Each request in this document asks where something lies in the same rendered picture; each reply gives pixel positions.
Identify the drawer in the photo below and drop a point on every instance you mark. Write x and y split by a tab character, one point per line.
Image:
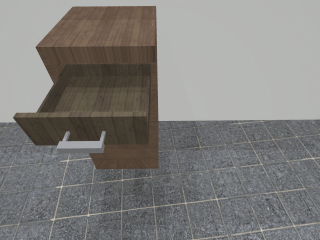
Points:
87	99

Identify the handle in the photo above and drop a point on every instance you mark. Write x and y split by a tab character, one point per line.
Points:
81	147

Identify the cabinet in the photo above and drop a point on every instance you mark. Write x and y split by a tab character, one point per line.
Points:
109	35

